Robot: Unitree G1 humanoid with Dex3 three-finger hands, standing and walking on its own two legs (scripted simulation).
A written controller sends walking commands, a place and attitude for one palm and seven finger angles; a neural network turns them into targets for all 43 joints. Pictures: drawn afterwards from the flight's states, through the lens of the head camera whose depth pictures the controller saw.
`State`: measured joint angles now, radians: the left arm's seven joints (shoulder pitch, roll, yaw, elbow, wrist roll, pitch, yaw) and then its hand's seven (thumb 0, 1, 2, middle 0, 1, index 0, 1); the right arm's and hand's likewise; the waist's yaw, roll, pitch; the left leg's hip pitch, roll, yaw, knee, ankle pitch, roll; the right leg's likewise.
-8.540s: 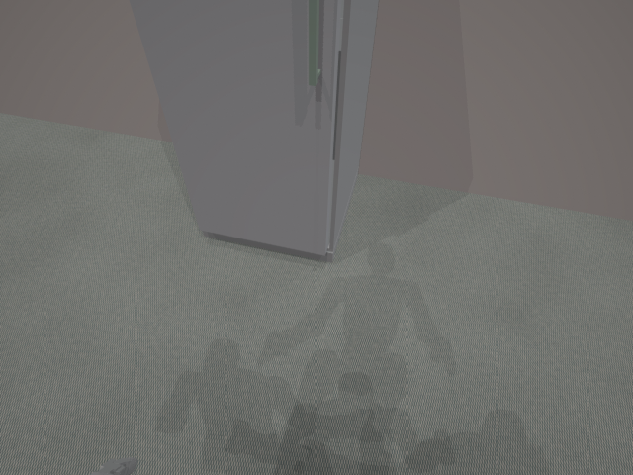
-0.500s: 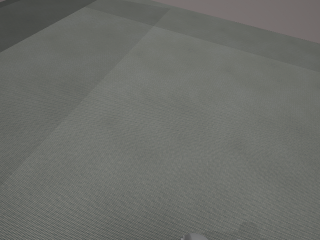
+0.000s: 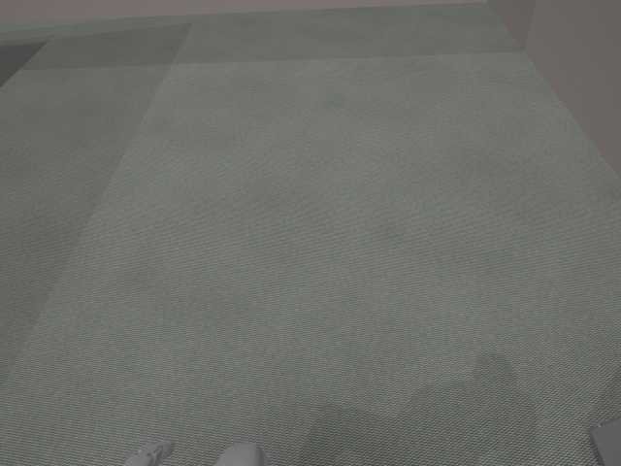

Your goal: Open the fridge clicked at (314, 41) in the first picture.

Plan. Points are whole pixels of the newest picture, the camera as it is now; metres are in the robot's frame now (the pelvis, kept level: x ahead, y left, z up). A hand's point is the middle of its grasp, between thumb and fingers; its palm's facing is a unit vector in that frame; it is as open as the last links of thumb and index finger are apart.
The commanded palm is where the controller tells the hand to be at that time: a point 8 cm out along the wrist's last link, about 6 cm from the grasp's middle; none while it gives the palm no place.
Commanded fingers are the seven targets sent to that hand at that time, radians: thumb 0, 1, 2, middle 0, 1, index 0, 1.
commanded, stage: turn to face it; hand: right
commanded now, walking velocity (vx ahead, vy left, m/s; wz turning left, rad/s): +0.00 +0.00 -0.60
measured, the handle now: out of the picture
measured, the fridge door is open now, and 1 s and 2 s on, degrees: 0 0 0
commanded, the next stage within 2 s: none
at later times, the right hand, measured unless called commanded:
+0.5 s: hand out of the picture +0.02 -0.16 -0.14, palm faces +0.29 +0.91 -0.28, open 7.4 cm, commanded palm none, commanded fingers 0.00 -0.90 -0.90 0.20 0.30 0.20 0.30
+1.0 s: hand out of the picture -0.11 -0.23 -0.16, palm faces +0.60 +0.76 -0.26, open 7.4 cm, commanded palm none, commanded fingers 0.00 -0.90 -0.90 0.20 0.30 0.20 0.30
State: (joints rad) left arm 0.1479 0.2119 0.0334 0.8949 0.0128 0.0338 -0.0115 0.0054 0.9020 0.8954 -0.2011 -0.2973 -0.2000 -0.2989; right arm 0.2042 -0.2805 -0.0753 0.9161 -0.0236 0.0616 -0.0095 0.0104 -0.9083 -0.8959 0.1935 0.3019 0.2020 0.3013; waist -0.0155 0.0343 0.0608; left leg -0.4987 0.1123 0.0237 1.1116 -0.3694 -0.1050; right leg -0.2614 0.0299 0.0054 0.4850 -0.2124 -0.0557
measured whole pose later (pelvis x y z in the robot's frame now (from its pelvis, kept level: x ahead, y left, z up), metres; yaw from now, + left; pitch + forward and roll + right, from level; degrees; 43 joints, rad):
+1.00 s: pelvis -0.05 +0.01 +0.00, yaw -36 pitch +0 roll +1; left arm 0.18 0.21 0.04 0.90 0.01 0.03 -0.01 0.01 0.90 0.90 -0.20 -0.30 -0.20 -0.30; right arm 0.17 -0.28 -0.07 0.90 -0.02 0.06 -0.01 0.01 -0.91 -0.90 0.19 0.30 0.20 0.30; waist 0.00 0.03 0.06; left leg -0.49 0.10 0.01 1.08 -0.38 -0.11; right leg -0.25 0.04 0.06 0.46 -0.21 -0.04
